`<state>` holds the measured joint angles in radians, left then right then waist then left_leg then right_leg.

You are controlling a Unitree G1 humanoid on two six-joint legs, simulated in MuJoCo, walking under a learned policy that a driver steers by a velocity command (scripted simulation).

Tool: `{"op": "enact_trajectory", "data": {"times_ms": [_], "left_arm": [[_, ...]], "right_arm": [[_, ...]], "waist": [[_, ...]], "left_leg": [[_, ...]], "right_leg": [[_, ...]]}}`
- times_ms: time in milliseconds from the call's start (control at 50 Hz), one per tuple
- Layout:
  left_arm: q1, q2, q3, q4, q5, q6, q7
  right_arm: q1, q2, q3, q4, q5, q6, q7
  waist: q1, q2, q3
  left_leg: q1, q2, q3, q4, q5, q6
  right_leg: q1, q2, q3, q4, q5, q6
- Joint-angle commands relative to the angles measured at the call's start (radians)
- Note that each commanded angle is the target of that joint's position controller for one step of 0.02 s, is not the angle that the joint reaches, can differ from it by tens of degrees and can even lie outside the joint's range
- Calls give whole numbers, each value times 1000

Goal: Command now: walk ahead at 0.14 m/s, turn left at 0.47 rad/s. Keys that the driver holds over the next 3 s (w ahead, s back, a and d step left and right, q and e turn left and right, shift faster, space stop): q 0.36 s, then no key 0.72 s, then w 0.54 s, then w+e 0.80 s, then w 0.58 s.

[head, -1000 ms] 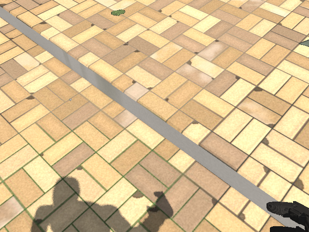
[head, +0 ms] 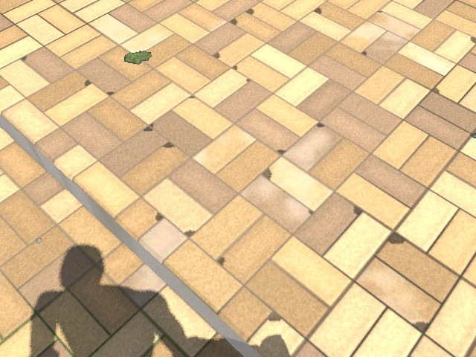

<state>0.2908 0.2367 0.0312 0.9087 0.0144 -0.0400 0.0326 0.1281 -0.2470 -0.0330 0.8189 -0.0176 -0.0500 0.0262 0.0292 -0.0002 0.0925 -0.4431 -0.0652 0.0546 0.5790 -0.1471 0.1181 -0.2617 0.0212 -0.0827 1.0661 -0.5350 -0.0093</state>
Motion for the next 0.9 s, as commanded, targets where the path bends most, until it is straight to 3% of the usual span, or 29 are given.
{"op": "enact_trajectory", "data": {"times_ms": [20, 40, 60, 120, 240, 260, 280, 300, 340, 400, 420, 440, 460, 480, 500, 520, 540, 560, 620, 660, 700, 740, 760, 780, 800, 820, 840, 860, 900], "left_arm": [[54, 113, 25, -61, 14, 17, 5], [19, 121, 29, -71, 21, 27, 6], [32, 119, 29, -70, 25, 44, 6], [40, 89, 26, -71, 19, 68, 6], [-59, 93, 32, -105, 11, 82, 18], [-74, 94, 32, -111, 9, 81, 19], [-148, 133, 54, -133, -32, 55, 40], [-162, 139, 53, -136, -35, 40, 48], [-138, 131, 52, -122, -34, 20, 45], [-49, 130, 57, -84, -39, 6, 16], [-24, 141, 62, -73, -33, 5, 8], [-20, 173, 69, -75, -16, 8, 5], [-31, 258, 86, -79, 25, 13, 8], [-99, 233, 82, -114, 52, 9, 8], [-160, 188, 68, -142, 37, 4, 11], [-200, 166, 62, -153, 12, 1, 12], [-202, 153, 56, -152, -10, 2, 11], [-187, 143, 49, -145, -17, 5, 9], [-136, 135, 40, -122, -4, 19, 7], [-142, 158, 42, -117, -2, 26, 6], [-111, 201, 52, -107, -5, 36, 3], [-109, 202, 49, -95, -20, 38, -3], [-79, 187, 45, -80, -25, 32, -7], [-55, 170, 38, -70, -14, 18, -14], [-28, 148, 32, -75, 14, -1, -27], [-30, 119, 26, -59, 7, -10, -26], [-92, 135, 27, -53, 5, -9, -22], [-115, 129, 28, -46, 1, -3, -17], [-101, 123, 29, -28, -1, 15, -4]], "right_arm": [[109, -155, -52, -39, 29, 36, -23], [77, -130, -44, -44, 23, 46, -25], [64, -123, -43, -47, 20, 51, -29], [77, -157, -57, -44, 3, 51, -23], [93, -176, -72, -50, -8, 76, -28], [96, -177, -75, -49, -9, 80, -28], [0, -181, -77, -104, 41, 63, -50], [-1, -190, -79, -102, 44, 57, -60], [22, -198, -85, -100, 34, 62, -70], [22, -175, -82, -117, 37, 83, -70], [39, -166, -78, -120, 43, 89, -71], [77, -138, -68, -118, 42, 92, -71], [48, -131, -70, -156, 48, 87, -71], [62, -180, -84, -149, 34, 73, -66], [96, -222, -100, -126, 25, 70, -59], [128, -212, -102, -101, 25, 79, -57], [134, -187, -96, -92, 20, 88, -63], [125, -155, -86, -92, 20, 93, -63], [56, -94, -58, -115, 32, 88, -62], [25, -68, -40, -127, 26, 85, -57], [12, -87, -42, -129, 35, 84, -57], [66, -104, -49, -103, 36, 84, -56], [68, -115, -52, -97, 29, 85, -57], [74, -149, -57, -102, 21, 86, -63], [96, -223, -72, -100, 13, 91, -70], [82, -181, -62, -82, 12, 94, -58], [65, -127, -50, -85, 9, 89, -44], [65, -108, -43, -70, 1, 84, -40], [55, -111, -39, -57, 3, 68, -37]], "waist": [[-38, 22, -200], [-22, 22, -136], [-8, 47, -125], [-5, 56, -160], [-50, 108, -148], [-57, 113, -139], [-55, 127, -128], [-60, 132, -133], [-60, 134, -151], [-25, 136, -156], [-12, 110, -157], [-25, 26, -173], [-44, -222, -125], [-39, -275, -131], [-65, -182, -143], [-85, -123, -138], [-78, -104, -126], [-68, -99, -113], [-34, -143, -109], [-20, -176, -133], [8, -201, -141], [-21, -190, -126], [-25, -167, -111], [-18, -124, -135], [18, 33, -193], [10, 102, -214], [-22, 61, -163], [-27, 52, -132], [-19, 89, -71]], "left_leg": [[361, 341, -409, -211, 610, 223], [278, 291, -381, -252, 488, 184], [212, 254, -349, -277, 411, 160], [168, 208, -328, -280, 346, 133], [160, 178, -434, -322, -72, 95], [164, 177, -458, -327, -118, 89], [172, 177, -525, -345, -232, 80], [205, 189, -549, -343, -254, 75], [226, 189, -573, -338, -232, 75], [207, 155, -564, -311, -161, 51], [176, 121, -534, -280, -174, 22], [93, 71, -474, -177, -273, -21], [-67, -73, -282, 52, -370, -76], [-87, -104, -234, 345, -478, -127], [-73, -80, -266, 516, -437, -151], [-69, -77, -260, 585, -391, -172], [-101, -73, -262, 631, -351, -193], [-110, -74, -259, 647, -328, -209], [-77, -31, -199, 427, -289, -236], [34, 31, -126, 229, -295, -246], [123, 39, -69, 97, -275, -244], [219, 37, -47, -136, -85, -214], [277, 44, -64, -256, 40, -188], [379, 96, -131, -262, 155, -158], [488, 185, -205, -144, 417, -112], [406, 189, -198, -141, 283, -52], [337, 162, -197, -169, 133, -51], [294, 148, -192, -187, 53, -63], [230, 134, -189, -205, 10, -79]], "right_leg": [[-289, -43, 119, 252, 40, 20], [-278, -59, 119, 189, 72, 27], [-230, -61, 116, 138, 101, 33], [-180, -38, 107, 50, 138, 45], [-197, -20, 122, -131, 155, 60], [-192, -14, 126, -165, 151, 58], [-213, -6, 201, -239, 159, 75], [-211, -2, 210, -296, 162, 80], [-145, 12, 214, -391, 166, 78], [8, 15, 174, -602, 263, 49], [86, -8, 162, -696, 331, 31], [185, -112, 233, -723, 369, -10], [166, -293, 455, -763, 496, -152], [100, -415, 585, -789, 668, -264], [71, -403, 520, -757, 741, -267], [68, -337, 422, -727, 744, -224], [96, -299, 381, -709, 726, -198], [100, -276, 351, -701, 738, -193], [161, -217, 285, -692, 728, -186], [166, -210, 268, -678, 766, -178], [152, -228, 291, -669, 823, -185], [133, -219, 293, -650, 815, -163], [111, -207, 290, -652, 772, -129], [59, -191, 278, -643, 687, -78], [-12, -129, 207, -600, 563, -26], [38, -69, 131, -627, 379, 31], [61, -58, 116, -621, 347, 65], [66, -56, 114, -619, 353, 74], [68, -56, 115, -616, 359, 77]]}}
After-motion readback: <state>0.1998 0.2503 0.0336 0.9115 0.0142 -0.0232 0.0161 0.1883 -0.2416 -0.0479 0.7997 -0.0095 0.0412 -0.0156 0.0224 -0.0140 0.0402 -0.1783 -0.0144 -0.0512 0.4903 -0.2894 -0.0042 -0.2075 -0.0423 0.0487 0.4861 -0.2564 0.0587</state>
